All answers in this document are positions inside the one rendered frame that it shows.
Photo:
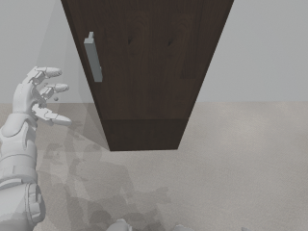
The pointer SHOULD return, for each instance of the left robot hand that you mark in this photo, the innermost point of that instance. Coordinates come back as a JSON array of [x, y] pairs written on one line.
[[26, 96]]

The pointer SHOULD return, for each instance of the cupboard door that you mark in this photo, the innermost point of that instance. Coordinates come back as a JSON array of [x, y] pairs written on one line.
[[152, 53]]

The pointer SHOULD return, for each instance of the left robot shin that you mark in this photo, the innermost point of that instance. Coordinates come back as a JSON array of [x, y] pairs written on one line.
[[120, 220]]

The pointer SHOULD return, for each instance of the robot left upper arm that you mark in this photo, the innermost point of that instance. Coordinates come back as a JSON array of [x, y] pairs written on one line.
[[21, 207]]

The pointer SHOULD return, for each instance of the right robot shin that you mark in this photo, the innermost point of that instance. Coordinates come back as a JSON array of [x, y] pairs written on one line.
[[178, 226]]

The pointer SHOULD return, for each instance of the robot shin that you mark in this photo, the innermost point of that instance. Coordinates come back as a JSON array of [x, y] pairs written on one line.
[[178, 226], [120, 220]]

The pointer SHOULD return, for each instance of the left robot forearm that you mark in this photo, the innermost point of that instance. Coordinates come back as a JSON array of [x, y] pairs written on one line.
[[18, 152]]

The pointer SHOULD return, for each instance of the handle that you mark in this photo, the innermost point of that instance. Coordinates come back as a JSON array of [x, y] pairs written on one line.
[[95, 67]]

